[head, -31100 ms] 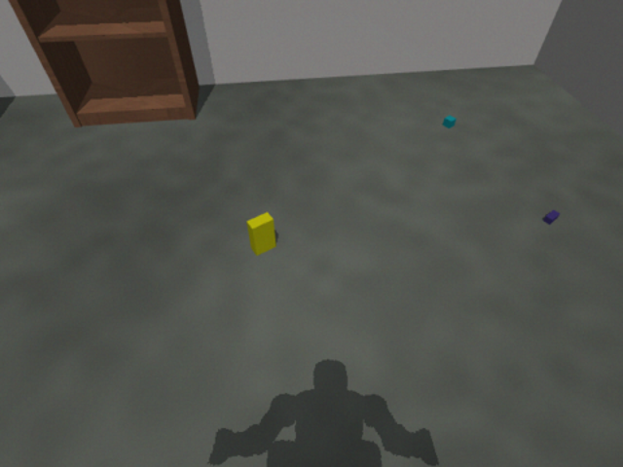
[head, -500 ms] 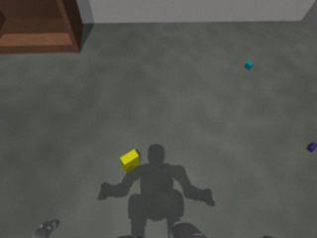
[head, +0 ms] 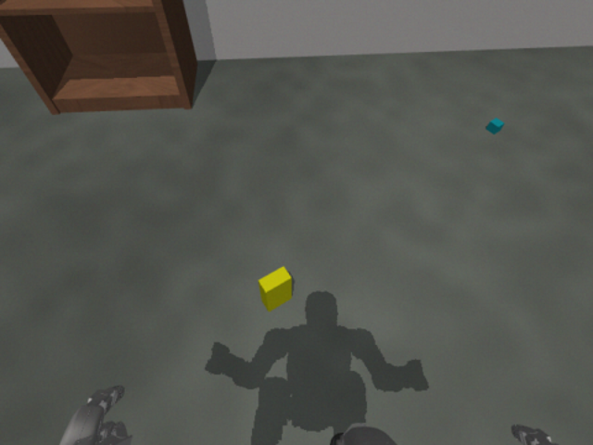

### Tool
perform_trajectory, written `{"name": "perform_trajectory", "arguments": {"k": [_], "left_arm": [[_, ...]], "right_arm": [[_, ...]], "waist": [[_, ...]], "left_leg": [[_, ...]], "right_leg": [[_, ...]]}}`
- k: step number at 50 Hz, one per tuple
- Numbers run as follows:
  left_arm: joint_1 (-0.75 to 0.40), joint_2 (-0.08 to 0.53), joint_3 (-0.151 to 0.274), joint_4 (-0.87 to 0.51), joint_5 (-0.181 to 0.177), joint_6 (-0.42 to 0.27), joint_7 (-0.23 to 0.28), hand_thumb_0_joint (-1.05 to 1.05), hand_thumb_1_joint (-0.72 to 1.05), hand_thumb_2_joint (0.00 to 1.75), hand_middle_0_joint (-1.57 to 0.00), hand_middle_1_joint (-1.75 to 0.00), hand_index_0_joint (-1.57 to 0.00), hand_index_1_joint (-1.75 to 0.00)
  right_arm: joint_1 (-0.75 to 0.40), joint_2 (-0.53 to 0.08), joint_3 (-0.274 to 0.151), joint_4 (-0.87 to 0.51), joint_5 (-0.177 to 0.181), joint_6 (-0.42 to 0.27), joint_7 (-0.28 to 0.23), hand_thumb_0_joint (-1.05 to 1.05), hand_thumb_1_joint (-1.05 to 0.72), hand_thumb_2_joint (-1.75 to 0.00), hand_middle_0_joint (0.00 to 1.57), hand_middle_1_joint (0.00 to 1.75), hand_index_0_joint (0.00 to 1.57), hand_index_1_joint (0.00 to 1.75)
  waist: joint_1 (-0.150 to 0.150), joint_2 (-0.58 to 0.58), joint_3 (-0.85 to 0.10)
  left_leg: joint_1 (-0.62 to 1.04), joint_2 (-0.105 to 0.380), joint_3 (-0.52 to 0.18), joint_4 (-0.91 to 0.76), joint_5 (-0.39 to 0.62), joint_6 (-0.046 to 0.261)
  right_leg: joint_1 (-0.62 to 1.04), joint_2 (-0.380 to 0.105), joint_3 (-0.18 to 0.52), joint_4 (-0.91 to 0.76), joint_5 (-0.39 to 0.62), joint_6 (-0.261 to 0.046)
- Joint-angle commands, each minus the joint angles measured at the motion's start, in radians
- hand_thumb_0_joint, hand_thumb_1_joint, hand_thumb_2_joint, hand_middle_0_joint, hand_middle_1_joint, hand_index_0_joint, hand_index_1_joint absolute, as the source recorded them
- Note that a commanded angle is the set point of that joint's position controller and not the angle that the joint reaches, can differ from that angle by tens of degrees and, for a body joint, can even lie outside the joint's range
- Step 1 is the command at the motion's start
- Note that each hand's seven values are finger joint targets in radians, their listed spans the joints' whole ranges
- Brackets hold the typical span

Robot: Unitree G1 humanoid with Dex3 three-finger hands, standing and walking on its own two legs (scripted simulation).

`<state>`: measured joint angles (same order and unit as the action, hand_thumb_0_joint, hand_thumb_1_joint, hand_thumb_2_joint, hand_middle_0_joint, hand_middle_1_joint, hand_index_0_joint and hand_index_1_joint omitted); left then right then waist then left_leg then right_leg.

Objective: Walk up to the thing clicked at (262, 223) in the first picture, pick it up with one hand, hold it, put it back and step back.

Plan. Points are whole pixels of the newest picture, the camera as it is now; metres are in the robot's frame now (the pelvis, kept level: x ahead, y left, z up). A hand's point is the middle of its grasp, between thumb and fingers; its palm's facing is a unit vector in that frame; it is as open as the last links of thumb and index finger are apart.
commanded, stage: step back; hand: left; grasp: from the side
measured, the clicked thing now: (275, 289) +0.62 +0.07 -0.67
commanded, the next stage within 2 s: none
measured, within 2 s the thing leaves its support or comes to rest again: neither
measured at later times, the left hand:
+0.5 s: hand out of the picture -0.04 +0.23 -0.14, palm faces -0.11 -0.91 -0.39, open 7.4 cm
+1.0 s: hand out of the picture -0.17 +0.21 -0.14, palm faces -0.04 -0.94 -0.33, open 7.4 cm
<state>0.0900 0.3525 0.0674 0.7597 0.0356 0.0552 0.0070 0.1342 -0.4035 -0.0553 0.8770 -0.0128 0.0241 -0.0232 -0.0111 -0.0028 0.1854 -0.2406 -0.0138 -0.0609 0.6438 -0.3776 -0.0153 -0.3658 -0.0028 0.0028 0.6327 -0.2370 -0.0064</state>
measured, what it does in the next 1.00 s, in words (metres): walks backwards: right foot, then left foot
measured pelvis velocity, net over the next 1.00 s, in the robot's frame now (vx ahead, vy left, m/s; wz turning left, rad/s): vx -0.30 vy -0.05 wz -0.04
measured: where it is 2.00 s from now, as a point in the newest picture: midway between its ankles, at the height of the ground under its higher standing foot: outside the picture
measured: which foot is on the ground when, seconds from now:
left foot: down 0.00-0.46, up 0.48-0.78, down 0.80-1.00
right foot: down 0.00-0.04, up 0.06-0.40, down 0.42-0.82, up 0.84-1.00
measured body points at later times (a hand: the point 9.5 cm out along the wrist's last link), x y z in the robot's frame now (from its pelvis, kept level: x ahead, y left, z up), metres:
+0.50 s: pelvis -0.14 -0.03 -0.01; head -0.09 -0.05 +0.44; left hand -0.04 +0.28 -0.12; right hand -0.04 -0.36 -0.12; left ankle -0.04 +0.12 -0.70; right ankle -0.15 -0.14 -0.72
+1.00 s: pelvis -0.30 -0.05 +0.01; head -0.25 -0.02 +0.45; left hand -0.17 +0.25 -0.12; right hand -0.22 -0.36 -0.09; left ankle -0.25 +0.07 -0.72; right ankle -0.34 -0.20 -0.62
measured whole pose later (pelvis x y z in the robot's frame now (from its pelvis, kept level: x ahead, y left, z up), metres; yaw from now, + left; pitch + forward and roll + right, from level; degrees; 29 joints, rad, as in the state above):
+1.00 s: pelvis -0.30 -0.05 +0.01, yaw -2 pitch -2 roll -1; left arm 0.15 0.38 0.09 0.77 0.02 0.09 0.00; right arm 0.18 -0.35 -0.03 0.84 -0.04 0.02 -0.02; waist 0.00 -0.05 0.15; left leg -0.32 0.02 -0.02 0.59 -0.24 0.02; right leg -0.49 0.12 0.17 1.26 -0.48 0.00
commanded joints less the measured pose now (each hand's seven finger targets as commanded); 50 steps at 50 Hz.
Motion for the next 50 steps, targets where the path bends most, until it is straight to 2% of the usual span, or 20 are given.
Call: {"name": "perform_trajectory", "arguments": {"k": [1, 2, 3, 4, 7, 16, 20, 21, 22, 23, 24, 28, 31, 36, 39, 41, 42, 43, 46, 50], "left_arm": [[0.035, 0.181, 0.055, -0.095, -0.019, 0.005, 0.003, 0.00, 0.90, 0.90, -0.20, -0.30, -0.20, -0.30], [0.012, 0.179, 0.063, -0.096, -0.018, 0.002, 0.010, 0.00, 0.90, 0.90, -0.20, -0.30, -0.20, -0.30], [-0.037, 0.209, 0.077, -0.094, -0.003, 0.003, 0.022, 0.00, 0.90, 0.90, -0.20, -0.30, -0.20, -0.30], [-0.032, 0.235, 0.082, -0.082, -0.001, 0.004, 0.020, 0.00, 0.90, 0.90, -0.20, -0.30, -0.20, -0.30], [0.106, 0.206, 0.085, -0.034, -0.024, 0.003, 0.007, 0.00, 0.90, 0.90, -0.20, -0.30, -0.20, -0.30], [0.093, 0.198, 0.079, -0.045, -0.013, -0.011, -0.003, 0.00, 0.90, 0.90, -0.20, -0.30, -0.20, -0.30], [0.267, 0.192, 0.087, 0.043, -0.007, -0.020, -0.013, 0.00, 0.90, 0.90, -0.20, -0.30, -0.20, -0.30], [0.270, 0.224, 0.095, 0.047, 0.003, -0.026, -0.014, 0.00, 0.90, 0.90, -0.20, -0.30, -0.20, -0.30], [0.245, 0.303, 0.116, 0.026, 0.017, -0.031, -0.016, 0.00, 0.90, 0.90, -0.20, -0.30, -0.20, -0.30], [0.148, 0.410, 0.131, -0.024, 0.012, -0.021, -0.019, 0.00, 0.90, 0.90, -0.20, -0.30, -0.20, -0.30], [0.064, 0.413, 0.129, -0.061, 0.015, -0.025, -0.011, 0.00, 0.90, 0.90, -0.20, -0.30, -0.20, -0.30], [-0.025, 0.247, 0.094, -0.076, 0.012, -0.027, 0.002, 0.00, 0.90, 0.90, -0.20, -0.30, -0.20, -0.30], [0.065, 0.225, 0.087, -0.086, 0.019, -0.028, 0.009, 0.00, 0.90, 0.90, -0.20, -0.30, -0.20, -0.30], [0.092, 0.224, 0.084, -0.105, 0.006, -0.017, 0.026, 0.00, 0.90, 0.90, -0.20, -0.30, -0.20, -0.30], [0.024, 0.226, 0.067, -0.126, -0.011, 0.008, 0.011, 0.00, 0.90, 0.90, -0.20, -0.30, -0.20, -0.30], [0.051, 0.167, 0.055, -0.135, -0.020, 0.011, 0.009, 0.00, 0.90, 0.90, -0.20, -0.30, -0.20, -0.30], [0.004, 0.227, 0.082, -0.133, -0.009, 0.010, 0.023, 0.00, 0.90, 0.90, -0.20, -0.30, -0.20, -0.30], [-0.003, 0.262, 0.089, -0.114, -0.002, 0.013, 0.022, 0.00, 0.90, 0.90, -0.20, -0.30, -0.20, -0.30], [0.097, 0.221, 0.087, -0.057, -0.022, 0.018, 0.008, 0.00, 0.90, 0.90, -0.20, -0.30, -0.20, -0.30], [0.100, 0.207, 0.080, -0.054, -0.012, 0.004, 0.005, 0.00, 0.90, 0.90, -0.20, -0.30, -0.20, -0.30]], "right_arm": [[0.089, -0.229, -0.075, -0.055, -0.037, -0.033, -0.014, 0.00, -0.90, -0.90, 0.20, 0.30, 0.20, 0.30], [0.021, -0.313, -0.088, -0.076, -0.036, -0.032, -0.005, 0.00, -0.90, -0.90, 0.20, 0.30, 0.20, 0.30], [0.008, -0.351, -0.096, -0.090, -0.029, -0.032, -0.004, 0.00, -0.90, -0.90, 0.20, 0.30, 0.20, 0.30], [-0.031, -0.323, -0.093, -0.094, -0.028, -0.039, -0.012, 0.00, -0.90, -0.90, 0.20, 0.30, 0.20, 0.30], [-0.078, -0.209, -0.057, -0.114, -0.031, -0.041, -0.015, 0.00, -0.90, -0.90, 0.20, 0.30, 0.20, 0.30], [0.046, -0.239, -0.075, -0.140, -0.023, -0.031, -0.018, 0.00, -0.90, -0.90, 0.20, 0.30, 0.20, 0.30], [-0.048, -0.261, -0.077, -0.168, -0.010, -0.008, -0.013, 0.00, -0.90, -0.90, 0.20, 0.30, 0.20, 0.30], [-0.044, -0.226, -0.067, -0.168, 0.001, -0.001, -0.011, 0.00, -0.90, -0.90, 0.20, 0.30, 0.20, 0.30], [-0.025, -0.171, -0.051, -0.180, 0.007, 0.002, -0.012, 0.00, -0.90, -0.90, 0.20, 0.30, 0.20, 0.30], [-0.064, -0.156, -0.057, -0.192, 0.015, 0.002, -0.032, 0.00, -0.90, -0.90, 0.20, 0.30, 0.20, 0.30], [-0.044, -0.199, -0.073, -0.166, 0.012, 0.003, -0.038, 0.00, -0.90, -0.90, 0.20, 0.30, 0.20, 0.30], [0.069, -0.164, -0.048, -0.092, 0.018, -0.007, -0.028, 0.00, -0.90, -0.90, 0.20, 0.30, 0.20, 0.30], [0.067, -0.157, -0.035, -0.103, 0.010, -0.022, -0.033, 0.00, -0.90, -0.90, 0.20, 0.30, 0.20, 0.30], [0.101, -0.144, -0.038, -0.106, -0.006, -0.034, -0.028, 0.00, -0.90, -0.90, 0.20, 0.30, 0.20, 0.30], [0.191, -0.149, -0.055, -0.069, -0.021, -0.038, -0.021, 0.00, -0.90, -0.90, 0.20, 0.30, 0.20, 0.30], [0.115, -0.309, -0.086, -0.095, -0.038, -0.033, -0.018, 0.00, -0.90, -0.90, 0.20, 0.30, 0.20, 0.30], [0.071, -0.379, -0.099, -0.123, -0.033, -0.034, -0.017, 0.00, -0.90, -0.90, 0.20, 0.30, 0.20, 0.30], [0.011, -0.342, -0.097, -0.131, -0.033, -0.042, -0.027, 0.00, -0.90, -0.90, 0.20, 0.30, 0.20, 0.30], [-0.056, -0.214, -0.055, -0.142, -0.036, -0.043, -0.028, 0.00, -0.90, -0.90, 0.20, 0.30, 0.20, 0.30], [0.014, -0.208, -0.062, -0.135, -0.026, -0.032, -0.023, 0.00, -0.90, -0.90, 0.20, 0.30, 0.20, 0.30]], "waist": [[0.003, 0.063, -0.275], [0.001, 0.219, -0.227], [-0.049, 0.256, -0.184], [-0.022, 0.228, -0.155], [0.059, 0.147, -0.180], [-0.031, 0.187, -0.251], [0.052, 0.215, -0.302], [0.055, 0.148, -0.286], [0.042, -0.079, -0.257], [0.084, -0.296, -0.195], [0.062, -0.298, -0.129], [-0.006, -0.173, -0.130], [0.049, -0.176, -0.182], [0.056, -0.200, -0.285], [0.001, -0.118, -0.301], [0.026, 0.240, -0.237], [-0.023, 0.266, -0.207], [-0.005, 0.207, -0.160], [0.069, 0.090, -0.166], [0.017, 0.136, -0.193]], "left_leg": [[0.138, 0.196, -0.222, -0.282, 0.378, 0.070], [0.077, 0.369, -0.415, -0.329, 0.435, 0.194], [-0.094, 0.456, -0.490, -0.356, 0.399, 0.307], [-0.106, 0.448, -0.451, -0.347, 0.389, 0.314], [0.045, 0.244, -0.139, -0.225, 0.594, 0.203], [0.183, 0.266, -0.122, -0.145, 0.547, 0.252], [0.005, 0.238, -0.089, -0.062, 0.384, 0.183], [-0.100, 0.184, -0.065, -0.007, 0.270, 0.125], [-0.282, 0.051, -0.020, 0.154, 0.065, 0.060], [-0.277, -0.080, 0.006, 0.388, -0.247, 0.014], [-0.188, -0.045, -0.075, 0.530, -0.261, 0.013], [-0.252, -0.110, -0.084, 0.571, -0.086, 0.014], [-0.301, -0.096, -0.043, 0.431, -0.129, 0.000], [-0.211, -0.005, 0.006, 0.058, -0.130, 0.011], [0.025, -0.007, 0.040, -0.255, 0.238, 0.042], [0.128, 0.338, -0.430, -0.315, 0.390, 0.193], [-0.092, 0.473, -0.537, -0.332, 0.382, 0.339], [-0.188, 0.479, -0.521, -0.335, 0.363, 0.349], [-0.052, 0.251, -0.161, -0.238, 0.521, 0.225], [0.096, 0.249, -0.144, -0.187, 0.491, 0.249]], "right_leg": [[0.014, 0.008, 0.138, 0.133, 0.062, -0.050], [-0.104, 0.142, 0.092, 0.298, -0.344, -0.018], [-0.046, 0.104, 0.192, 0.468, -0.432, -0.003], [-0.059, 0.074, 0.211, 0.583, -0.368, -0.006], [-0.148, 0.122, 0.213, 0.658, -0.251, -0.010], [-0.050, 0.030, 0.087, 0.215, -0.269, 0.049], [0.210, 0.017, 0.003, -0.178, -0.019, -0.006], [0.260, -0.004, 0.075, -0.200, 0.012, -0.032], [0.286, -0.166, 0.357, -0.248, 0.012, -0.086], [0.027, -0.359, 0.544, -0.335, -0.003, -0.264], [-0.150, -0.406, 0.605, -0.374, -0.044, -0.302], [0.030, -0.153, 0.193, -0.216, 0.225, -0.161], [0.231, -0.167, 0.210, -0.166, 0.354, -0.193], [0.398, -0.244, 0.244, -0.065, 0.530, -0.216], [0.211, -0.176, 0.171, 0.041, 0.330, -0.124], [-0.187, 0.084, 0.040, 0.304, -0.312, -0.023], [-0.098, 0.066, 0.165, 0.508, -0.430, -0.001], [-0.060, 0.046, 0.218, 0.632, -0.394, -0.005], [-0.141, 0.117, 0.225, 0.724, -0.235, -0.006], [-0.161, 0.083, 0.160, 0.557, -0.257, 0.046]]}}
